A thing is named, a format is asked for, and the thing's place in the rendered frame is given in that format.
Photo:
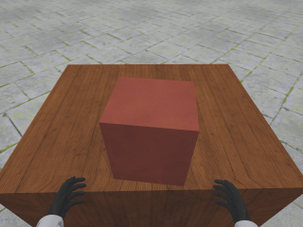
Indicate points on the left robot forearm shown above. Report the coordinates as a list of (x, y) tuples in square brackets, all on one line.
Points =
[(50, 221)]

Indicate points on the right robot hand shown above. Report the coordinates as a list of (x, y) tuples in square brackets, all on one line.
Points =
[(235, 204)]

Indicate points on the carton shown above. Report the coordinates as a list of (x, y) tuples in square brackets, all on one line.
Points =
[(150, 128)]

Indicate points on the pedestal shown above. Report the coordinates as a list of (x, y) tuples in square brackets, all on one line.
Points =
[(64, 139)]

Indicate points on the left robot hand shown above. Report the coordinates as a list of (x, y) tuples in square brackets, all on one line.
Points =
[(62, 202)]

